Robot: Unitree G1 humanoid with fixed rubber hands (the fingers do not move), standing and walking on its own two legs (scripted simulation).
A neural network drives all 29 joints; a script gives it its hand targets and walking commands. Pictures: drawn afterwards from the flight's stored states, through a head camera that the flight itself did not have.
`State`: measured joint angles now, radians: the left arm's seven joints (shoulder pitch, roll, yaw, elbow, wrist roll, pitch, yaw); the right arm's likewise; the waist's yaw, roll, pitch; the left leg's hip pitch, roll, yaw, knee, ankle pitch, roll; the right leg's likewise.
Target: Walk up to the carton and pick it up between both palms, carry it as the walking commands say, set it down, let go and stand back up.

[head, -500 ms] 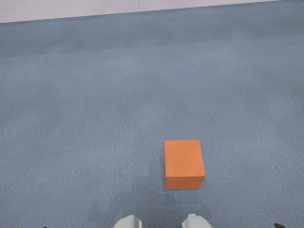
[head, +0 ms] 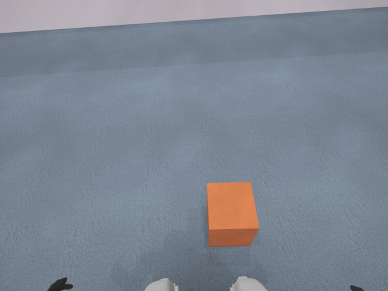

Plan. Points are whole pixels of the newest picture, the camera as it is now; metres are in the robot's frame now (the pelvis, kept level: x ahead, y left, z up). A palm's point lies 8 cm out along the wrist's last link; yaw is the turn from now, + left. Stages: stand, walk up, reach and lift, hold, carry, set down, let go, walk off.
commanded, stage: walk up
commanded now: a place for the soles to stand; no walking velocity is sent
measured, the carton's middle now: (229, 215) +0.51 -0.10 -0.60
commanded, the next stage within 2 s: none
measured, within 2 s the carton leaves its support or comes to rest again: neither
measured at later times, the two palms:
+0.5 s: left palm out of the picture +0.09 +0.34 -0.08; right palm out of the picture +0.07 -0.31 -0.10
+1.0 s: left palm out of the picture +0.09 +0.34 -0.08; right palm out of the picture +0.06 -0.31 -0.10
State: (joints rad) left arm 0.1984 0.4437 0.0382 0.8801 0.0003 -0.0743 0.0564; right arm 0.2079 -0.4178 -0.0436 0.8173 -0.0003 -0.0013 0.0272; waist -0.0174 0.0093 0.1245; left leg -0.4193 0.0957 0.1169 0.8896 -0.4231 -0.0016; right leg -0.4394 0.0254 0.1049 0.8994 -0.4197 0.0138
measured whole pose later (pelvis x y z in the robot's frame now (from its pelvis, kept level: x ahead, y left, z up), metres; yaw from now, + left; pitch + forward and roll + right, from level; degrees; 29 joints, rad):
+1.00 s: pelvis -0.01 +0.01 +0.00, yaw -2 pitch -3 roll +1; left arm 0.23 0.44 0.03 0.88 0.00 -0.07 0.05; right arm 0.19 -0.42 -0.04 0.87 0.00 0.00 0.03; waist -0.02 0.01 0.12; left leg -0.40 0.08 0.12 0.90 -0.43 0.01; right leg -0.44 0.03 0.13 0.90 -0.40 0.03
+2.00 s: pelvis +0.00 +0.00 +0.00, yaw -4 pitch -3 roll +1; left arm 0.21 0.44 0.02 0.88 0.00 -0.07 0.05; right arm 0.19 -0.42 -0.04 0.88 0.00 0.00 0.03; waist -0.02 0.01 0.11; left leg -0.39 0.08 0.13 0.89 -0.44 0.01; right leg -0.44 0.03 0.13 0.90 -0.40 0.03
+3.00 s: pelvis +0.04 -0.08 +0.00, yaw -7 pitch -3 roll +1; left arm 0.11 0.44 0.06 0.88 0.00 0.02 -0.03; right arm 0.26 -0.48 -0.04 0.90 0.00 -0.07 -0.05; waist 0.02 -0.04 0.12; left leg -0.47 0.07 0.04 0.83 -0.31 -0.01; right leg -0.43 0.05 0.09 0.89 -0.40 -0.02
